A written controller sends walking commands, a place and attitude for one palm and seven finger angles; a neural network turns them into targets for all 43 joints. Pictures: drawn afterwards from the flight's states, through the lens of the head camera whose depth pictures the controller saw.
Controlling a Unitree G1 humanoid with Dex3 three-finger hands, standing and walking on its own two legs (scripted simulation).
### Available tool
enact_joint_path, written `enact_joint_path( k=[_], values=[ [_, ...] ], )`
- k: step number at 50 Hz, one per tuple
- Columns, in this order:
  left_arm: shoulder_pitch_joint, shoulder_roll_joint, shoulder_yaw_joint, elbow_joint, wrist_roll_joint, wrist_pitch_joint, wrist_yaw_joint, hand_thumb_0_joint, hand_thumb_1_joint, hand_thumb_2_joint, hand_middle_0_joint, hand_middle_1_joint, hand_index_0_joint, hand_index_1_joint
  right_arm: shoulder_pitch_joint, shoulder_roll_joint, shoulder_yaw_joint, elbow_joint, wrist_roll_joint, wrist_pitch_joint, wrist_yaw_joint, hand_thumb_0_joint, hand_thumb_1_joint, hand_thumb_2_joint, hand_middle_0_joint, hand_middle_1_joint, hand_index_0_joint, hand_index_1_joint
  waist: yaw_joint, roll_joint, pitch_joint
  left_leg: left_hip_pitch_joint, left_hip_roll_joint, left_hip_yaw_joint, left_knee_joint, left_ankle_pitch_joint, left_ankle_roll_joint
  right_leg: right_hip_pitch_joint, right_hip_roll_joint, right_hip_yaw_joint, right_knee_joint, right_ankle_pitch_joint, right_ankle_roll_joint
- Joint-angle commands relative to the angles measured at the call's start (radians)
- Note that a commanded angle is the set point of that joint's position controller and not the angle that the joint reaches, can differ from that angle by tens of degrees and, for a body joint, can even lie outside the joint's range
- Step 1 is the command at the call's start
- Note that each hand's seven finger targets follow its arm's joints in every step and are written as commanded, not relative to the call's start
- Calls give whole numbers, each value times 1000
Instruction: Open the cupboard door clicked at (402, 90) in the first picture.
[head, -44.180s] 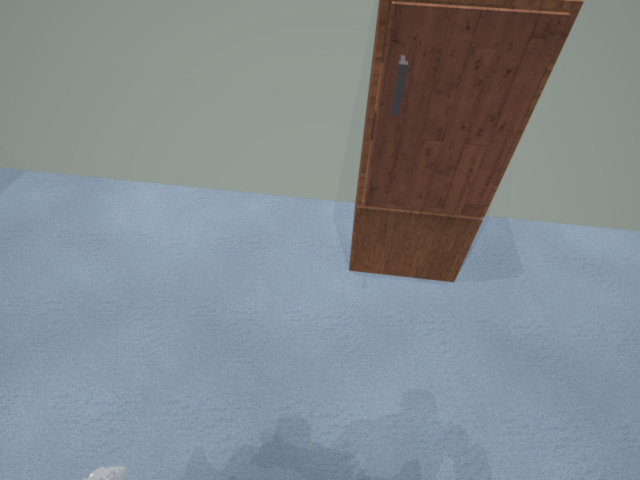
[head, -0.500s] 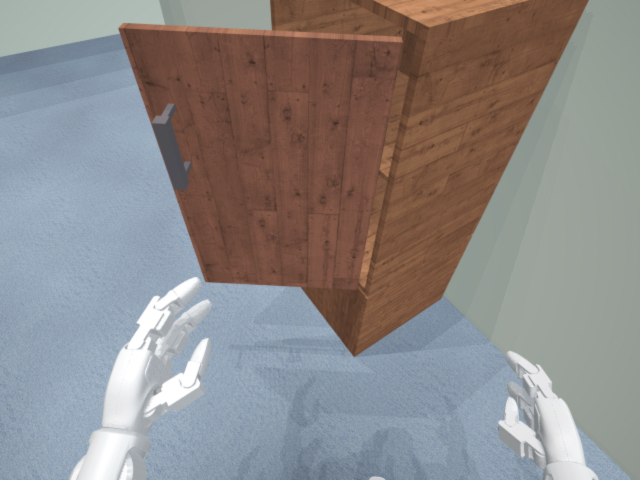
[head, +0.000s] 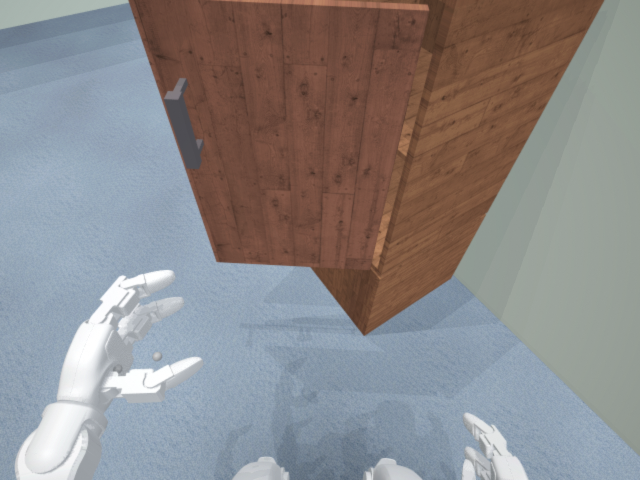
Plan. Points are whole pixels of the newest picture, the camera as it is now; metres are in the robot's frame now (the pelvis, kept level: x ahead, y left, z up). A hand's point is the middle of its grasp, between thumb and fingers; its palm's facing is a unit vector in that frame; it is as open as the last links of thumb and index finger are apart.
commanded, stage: raise the hand with hooked fingers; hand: left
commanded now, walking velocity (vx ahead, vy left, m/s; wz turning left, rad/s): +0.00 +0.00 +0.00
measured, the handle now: (187, 124) +0.59 +0.24 +0.10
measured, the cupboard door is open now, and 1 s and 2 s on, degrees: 53 53 53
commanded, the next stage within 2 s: move the hooked fingers beside the handle in 1.26 s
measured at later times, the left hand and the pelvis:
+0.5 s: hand (100, 305) +0.28 +0.25 +0.09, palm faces +0.01 -1.00 -0.06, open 13.7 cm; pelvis +0.02 +0.01 +0.02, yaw +1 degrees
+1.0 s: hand (86, 267) +0.31 +0.27 +0.12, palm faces -0.01 -1.00 -0.03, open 14.0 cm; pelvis +0.02 +0.00 +0.03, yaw -1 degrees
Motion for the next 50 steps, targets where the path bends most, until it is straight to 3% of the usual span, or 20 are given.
enact_joint_path(
  k=[1,3,6,12,16,18,21,28,34,37,38,41,44,48,50],
  values=[
    [-102,152,106,-166,-23,-106,13,0,-103,470,-272,-945,-272,-945,-108,-183,-87,-179,7,-83,-11,0,-900,-900,200,300,200,300,25,-19,-141,58,-18,-70,-220,130,-10,161,19,51,-168,0,5],
    [-107,168,121,-154,-21,-115,-4,0,-150,450,-275,-975,-275,-975,-94,-190,-92,-172,11,-89,-13,0,-900,-900,200,300,200,300,29,30,-165,82,-19,-61,-231,132,-12,172,15,55,-176,5,4],
    [-140,173,115,-162,-33,-110,-26,0,-220,420,-280,-1020,-280,-1020,-85,-200,-94,-170,15,-97,-16,0,-900,-900,200,300,200,300,21,35,-167,125,-16,-66,-242,183,-13,188,20,45,-175,71,1],
    [-201,235,182,-130,-54,-91,-49,0,-360,360,-290,-1110,-290,-1110,-74,-208,-95,-152,16,-90,-22,0,-900,-900,200,300,200,300,24,44,-161,173,-16,-64,-265,251,-17,233,22,43,-195,156,2],
    [-271,254,188,-105,-60,-67,-78,0,-453,320,-297,-1170,-297,-1170,-73,-212,-88,-148,18,-83,-25,0,-900,-900,200,300,200,300,22,93,-155,218,-15,-66,-277,297,-21,251,28,41,-204,204,-4],
    [-290,265,196,-90,-58,-52,-94,0,-500,300,-300,-1200,-300,-1200,-70,-211,-87,-147,20,-79,-26,0,-900,-900,200,300,200,300,23,89,-175,246,-11,-69,-286,334,-23,263,28,37,-210,238,-1],
    [-344,288,211,-24,-66,-21,-121,0,-500,300,-300,-1200,-300,-1200,-72,-216,-79,-145,22,-70,-30,0,-900,-900,200,300,200,300,18,44,-129,238,-12,-74,-300,311,-22,268,36,37,-230,230,-3],
    [-457,356,277,37,-86,7,-178,0,-500,300,-300,-1200,-300,-1200,-80,-213,-72,-135,23,-57,-37,0,-900,-900,200,300,200,300,28,49,-188,288,-15,-67,-315,378,-21,327,33,45,-254,300,-4],
    [-530,388,297,108,-95,18,-220,0,-500,300,-300,-1200,-300,-1200,-79,-216,-71,-124,27,-52,-40,0,-900,-900,200,300,200,300,27,66,-176,308,-15,-63,-333,383,-20,334,31,51,-279,305,-5],
    [-582,437,327,125,-95,21,-231,0,-500,300,-300,-1200,-300,-1200,-76,-221,-71,-123,27,-49,-42,0,-900,-900,200,300,200,300,30,74,-190,317,-17,-61,-341,385,-17,354,30,59,-291,309,-7],
    [-589,438,330,155,-94,27,-235,0,-500,300,-300,-1200,-300,-1200,-76,-222,-69,-120,27,-47,-43,0,-900,-900,200,300,200,300,31,87,-176,311,-18,-56,-347,372,-18,353,28,60,-297,299,-7],
    [-551,385,292,205,-107,32,-256,0,-500,300,-300,-1200,-300,-1200,-73,-226,-72,-130,30,-46,-40,0,-900,-900,200,300,200,300,32,20,-150,300,-19,-58,-353,355,-14,348,30,58,-303,286,-7],
    [-544,409,309,179,-99,24,-255,0,-500,300,-300,-1200,-300,-1200,-68,-227,-80,-135,29,-45,-33,0,-900,-900,200,300,200,300,40,50,-195,310,-21,-50,-352,368,-13,362,25,65,-301,298,-4],
    [-557,427,337,162,-103,4,-234,0,-500,300,-300,-1200,-300,-1200,-67,-225,-80,-134,24,-41,-30,0,-900,-900,200,300,200,300,39,46,-178,300,-20,-46,-356,351,-12,361,26,69,-306,285,-4],
    [-563,432,342,148,-96,-7,-220,0,-500,300,-300,-1200,-300,-1200,-68,-222,-82,-133,24,-43,-31,0,-900,-900,200,300,200,300,39,74,-180,307,-22,-45,-360,337,-12,353,24,72,-310,268,-3]
  ],
)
